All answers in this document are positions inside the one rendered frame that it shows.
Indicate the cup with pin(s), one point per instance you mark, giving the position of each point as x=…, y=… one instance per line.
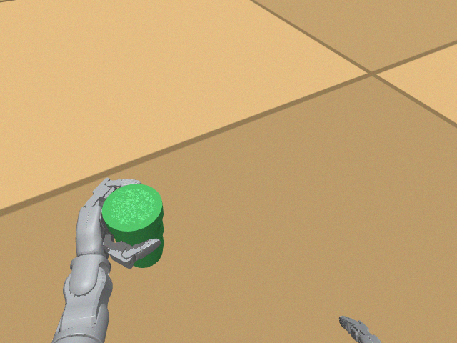
x=133, y=214

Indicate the left robot hand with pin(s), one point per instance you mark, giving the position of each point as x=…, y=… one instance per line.
x=93, y=236

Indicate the right robot hand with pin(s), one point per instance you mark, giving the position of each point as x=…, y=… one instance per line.
x=358, y=330

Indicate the left robot arm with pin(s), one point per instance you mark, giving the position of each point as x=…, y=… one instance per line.
x=86, y=292

